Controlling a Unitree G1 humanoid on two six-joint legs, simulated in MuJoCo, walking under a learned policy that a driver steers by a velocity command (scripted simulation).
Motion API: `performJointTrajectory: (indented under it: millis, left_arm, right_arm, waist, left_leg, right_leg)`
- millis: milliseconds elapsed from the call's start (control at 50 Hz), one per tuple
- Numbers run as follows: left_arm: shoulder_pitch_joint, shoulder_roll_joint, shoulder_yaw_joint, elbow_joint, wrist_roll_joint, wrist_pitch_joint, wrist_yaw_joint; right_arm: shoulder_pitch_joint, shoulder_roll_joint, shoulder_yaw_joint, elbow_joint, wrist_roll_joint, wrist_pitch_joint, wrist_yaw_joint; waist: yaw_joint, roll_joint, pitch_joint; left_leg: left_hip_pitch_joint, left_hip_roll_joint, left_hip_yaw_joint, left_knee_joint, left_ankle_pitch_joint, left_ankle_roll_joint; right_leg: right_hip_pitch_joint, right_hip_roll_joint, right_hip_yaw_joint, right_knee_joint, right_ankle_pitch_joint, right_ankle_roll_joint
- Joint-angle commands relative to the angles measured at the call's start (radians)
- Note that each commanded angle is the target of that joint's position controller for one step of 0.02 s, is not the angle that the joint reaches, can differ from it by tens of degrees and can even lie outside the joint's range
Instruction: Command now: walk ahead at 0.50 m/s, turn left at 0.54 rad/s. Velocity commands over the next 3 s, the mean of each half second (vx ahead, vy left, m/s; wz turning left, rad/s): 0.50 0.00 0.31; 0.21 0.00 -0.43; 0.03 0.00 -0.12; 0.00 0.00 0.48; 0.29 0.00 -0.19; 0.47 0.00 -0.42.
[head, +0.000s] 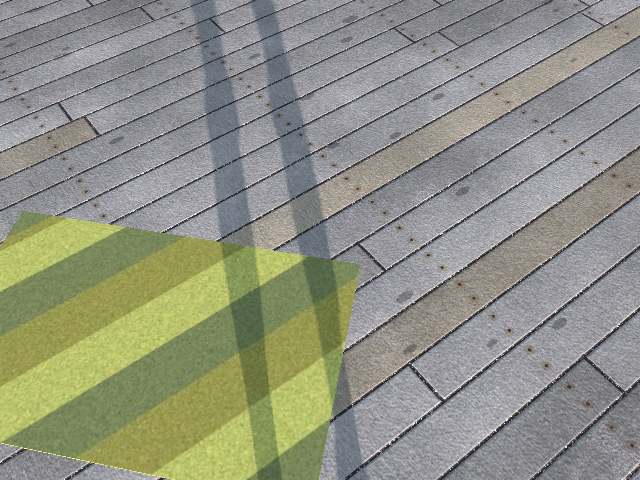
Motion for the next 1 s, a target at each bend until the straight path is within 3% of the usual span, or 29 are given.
performJointTrajectory:
  millis: [20,80,100,160,200,260,300,320,340,360,380,400,420,440,460,500,540,600,680,740,760,780,800,820,840,860,920,940,1000]
  left_arm:
    - [-0.018,0.136,0.035,-0.105,0.020,-0.021,-0.001]
    - [-0.034,0.085,0.020,-0.107,0.030,0.006,0.007]
    - [-0.068,0.067,0.009,-0.120,0.025,0.007,0.007]
    - [-0.205,0.053,0.001,-0.144,0.020,-0.002,0.000]
    - [-0.246,0.070,0.007,-0.156,0.006,-0.008,-0.007]
    - [-0.232,0.105,0.023,-0.152,0.002,-0.020,-0.018]
    - [-0.164,0.118,0.035,-0.133,0.003,-0.026,-0.020]
    - [-0.087,0.139,0.048,-0.113,0.009,-0.028,-0.016]
    - [0.026,0.178,0.059,-0.101,0.022,-0.032,-0.012]
    - [0.129,0.281,0.088,-0.069,0.031,-0.022,-0.014]
    - [0.171,0.224,0.078,-0.050,-0.002,-0.017,-0.030]
    - [0.119,0.158,0.058,-0.060,-0.015,-0.013,-0.031]
    - [0.072,0.130,0.047,-0.074,-0.004,-0.003,-0.029]
    - [0.046,0.128,0.044,-0.077,0.002,0.003,-0.028]
    - [0.058,0.108,0.038,-0.077,0.006,0.003,-0.027]
    - [0.036,0.114,0.038,-0.076,0.006,0.009,-0.018]
    - [0.034,0.118,0.039,-0.070,0.001,0.013,-0.006]
    - [0.063,0.181,0.064,-0.049,-0.009,0.035,0.015]
    - [0.104,0.167,0.067,-0.032,-0.020,0.075,0.037]
    - [0.050,0.158,0.070,-0.058,-0.020,0.091,0.049]
    - [0.029,0.139,0.066,-0.072,-0.019,0.093,0.050]
    - [0.037,0.087,0.051,-0.092,-0.006,0.089,0.047]
    - [0.188,0.018,0.033,-0.082,0.013,0.086,0.042]
    - [0.281,0.091,0.041,-0.075,-0.005,0.091,0.040]
    - [0.235,0.162,0.065,-0.055,-0.014,0.107,0.047]
    - [0.165,0.181,0.076,-0.062,-0.017,0.125,0.052]
    - [0.111,0.139,0.075,-0.087,-0.009,0.160,0.056]
    - [0.113,0.112,0.070,-0.097,-0.012,0.161,0.054]
    - [0.048,0.089,0.059,-0.132,-0.006,0.157,0.046]
  right_arm:
    - [0.021,-0.115,-0.030,-0.070,-0.010,-0.015,-0.012]
    - [0.024,-0.141,-0.036,-0.054,-0.003,-0.014,-0.031]
    - [0.032,-0.169,-0.045,-0.049,-0.003,-0.011,-0.036]
    - [0.081,-0.169,-0.046,-0.025,0.007,0.003,-0.047]
    - [0.119,-0.176,-0.048,-0.009,0.011,0.009,-0.048]
    - [0.137,-0.149,-0.040,0.010,0.011,0.011,-0.050]
    - [0.118,-0.141,-0.037,0.017,0.001,0.011,-0.047]
    - [0.119,-0.117,-0.028,0.016,-0.003,0.011,-0.044]
    - [0.134,-0.070,-0.010,0.007,-0.013,0.010,-0.041]
    - [0.266,-0.022,0.008,-0.004,0.006,-0.002,-0.041]
    - [0.258,-0.070,0.006,-0.003,0.007,-0.011,-0.043]
    - [0.148,-0.138,-0.012,-0.014,0.016,-0.014,-0.040]
    - [0.050,-0.138,-0.010,-0.031,0.002,-0.019,-0.041]
    - [0.011,-0.121,-0.008,-0.050,-0.011,-0.028,-0.040]
    - [-0.016,-0.115,-0.009,-0.051,-0.033,-0.038,-0.038]
    - [0.027,-0.077,-0.003,-0.049,-0.026,-0.039,-0.037]
    - [-0.009,-0.058,0.006,-0.055,-0.031,-0.035,-0.039]
    - [-0.087,-0.034,0.017,-0.061,-0.033,-0.035,-0.041]
    - [-0.163,-0.050,0.010,-0.070,-0.017,-0.026,-0.034]
    - [-0.129,-0.080,-0.008,-0.061,-0.019,-0.034,-0.032]
    - [-0.092,-0.093,-0.015,-0.051,-0.025,-0.040,-0.035]
    - [-0.036,-0.142,-0.026,-0.051,-0.041,-0.040,-0.045]
    - [-0.027,-0.175,-0.027,-0.065,-0.058,-0.023,-0.055]
    - [0.006,-0.154,-0.031,-0.043,-0.042,-0.001,-0.047]
    - [-0.035,-0.097,-0.017,-0.060,-0.028,0.008,-0.046]
    - [-0.077,-0.067,-0.008,-0.062,-0.026,0.015,-0.045]
    - [-0.147,-0.081,-0.008,-0.053,-0.042,0.027,-0.049]
    - [-0.154,-0.086,-0.011,-0.044,-0.045,0.029,-0.052]
    - [-0.133,-0.097,-0.018,-0.021,-0.036,0.034,-0.063]
  waist:
    - [0.017,0.010,-0.102]
    - [0.026,0.009,-0.074]
    - [0.014,0.052,-0.061]
    - [-0.052,0.069,-0.061]
    - [-0.072,0.087,-0.074]
    - [-0.060,0.118,-0.083]
    - [-0.019,0.146,-0.078]
    - [0.017,0.136,-0.112]
    - [0.061,0.068,-0.222]
    - [0.032,-0.219,-0.346]
    - [0.054,-0.274,-0.329]
    - [0.067,-0.155,-0.188]
    - [0.070,-0.062,-0.111]
    - [0.052,-0.054,-0.057]
    - [0.052,-0.051,-0.040]
    - [0.005,-0.118,-0.088]
    - [0.007,-0.109,-0.070]
    - [0.027,-0.092,-0.098]
    - [0.042,-0.104,-0.120]
    - [-0.004,-0.122,-0.127]
    - [-0.029,-0.107,-0.142]
    - [-0.039,-0.021,-0.224]
    - [0.030,0.216,-0.304]
    - [0.039,0.297,-0.367]
    - [0.023,0.169,-0.274]
    - [0.015,0.111,-0.211]
    - [0.030,0.129,-0.113]
    - [0.039,0.156,-0.120]
    - [0.010,0.143,-0.145]
  left_leg:
    - [0.267,0.291,-0.415,-0.267,0.276,0.227]
    - [0.139,0.238,-0.299,-0.293,0.328,0.201]
    - [0.091,0.231,-0.280,-0.288,0.330,0.198]
    - [0.059,0.165,-0.235,-0.257,0.184,0.124]
    - [0.099,0.188,-0.290,-0.230,0.124,0.109]
    - [0.200,0.247,-0.367,-0.162,0.043,0.087]
    - [0.231,0.268,-0.372,-0.108,0.097,0.068]
    - [0.238,0.229,-0.340,-0.017,0.201,0.047]
    - [0.184,0.176,-0.276,0.207,0.170,0.012]
    - [-0.132,0.029,-0.140,0.571,-0.087,-0.076]
    - [-0.329,0.029,-0.160,0.712,-0.402,-0.093]
    - [-0.410,0.090,-0.171,0.768,-0.331,-0.083]
    - [-0.398,0.122,-0.136,0.741,-0.263,-0.075]
    - [-0.400,0.145,-0.121,0.684,-0.212,-0.078]
    - [-0.336,0.168,-0.115,0.610,-0.185,-0.080]
    - [-0.270,0.172,-0.101,0.513,-0.152,-0.100]
    - [-0.232,0.150,-0.071,0.390,-0.167,-0.138]
    - [-0.126,0.097,-0.054,0.206,0.005,-0.167]
    - [-0.055,0.047,-0.088,0.062,0.104,-0.167]
    - [0.045,0.056,-0.117,-0.067,0.147,-0.136]
    - [0.133,0.086,-0.112,-0.142,0.239,-0.111]
    - [0.310,0.232,-0.207,-0.131,0.412,-0.052]
    - [0.532,0.466,-0.427,-0.053,0.821,0.077]
    - [0.527,0.590,-0.620,-0.097,0.635,0.183]
    - [0.450,0.515,-0.547,-0.128,0.455,0.160]
    - [0.378,0.449,-0.430,-0.142,0.346,0.120]
    - [0.157,0.343,-0.224,-0.214,0.292,0.105]
    - [0.156,0.339,-0.191,-0.225,0.275,0.116]
    - [0.200,0.372,-0.151,-0.236,0.297,0.146]
  right_leg:
    - [-0.259,-0.079,0.067,-0.077,0.050,0.032]
    - [-0.227,-0.069,0.018,-0.235,0.140,0.084]
    - [-0.198,-0.066,0.011,-0.328,0.192,0.098]
    - [-0.107,-0.006,-0.007,-0.577,0.422,0.103]
    - [-0.082,0.015,0.012,-0.648,0.466,0.095]
    - [-0.065,-0.001,0.043,-0.711,0.427,0.054]
    - [-0.005,-0.005,0.013,-0.737,0.369,0.007]
    - [0.095,0.004,-0.007,-0.762,0.343,-0.024]
    - [0.283,-0.101,0.103,-0.748,0.344,-0.087]
    - [0.607,-0.290,0.529,-0.819,0.180,-0.269]
    - [0.658,-0.347,0.809,-0.958,-0.077,-0.316]
    - [0.564,-0.324,0.723,-0.971,-0.164,-0.273]
    - [0.448,-0.268,0.585,-0.976,-0.082,-0.234]
    - [0.363,-0.238,0.515,-0.985,0.024,-0.239]
    - [0.300,-0.185,0.420,-0.978,0.262,-0.215]
    - [0.267,-0.155,0.396,-1.011,0.263,-0.230]
    - [0.222,-0.141,0.317,-0.998,0.536,-0.245]
    - [0.173,-0.107,0.236,-0.943,0.751,-0.210]
    - [0.190,-0.092,0.286,-0.872,0.671,-0.163]
    - [0.201,-0.079,0.368,-0.790,0.552,-0.122]
    - [0.176,-0.043,0.361,-0.726,0.499,-0.092]
    - [0.099,0.012,0.311,-0.560,0.343,-0.051]
    - [-0.102,0.138,0.203,-0.317,-0.270,0.007]
    - [-0.193,0.100,0.133,-0.143,-0.350,0.035]
    - [-0.230,0.054,0.124,-0.049,-0.264,0.069]
    - [-0.251,0.035,0.103,-0.021,-0.191,0.088]
    - [-0.169,0.007,0.047,-0.021,-0.067,0.117]
    - [-0.158,0.004,0.028,-0.063,-0.043,0.120]
    - [-0.147,-0.027,0.014,-0.181,-0.007,0.118]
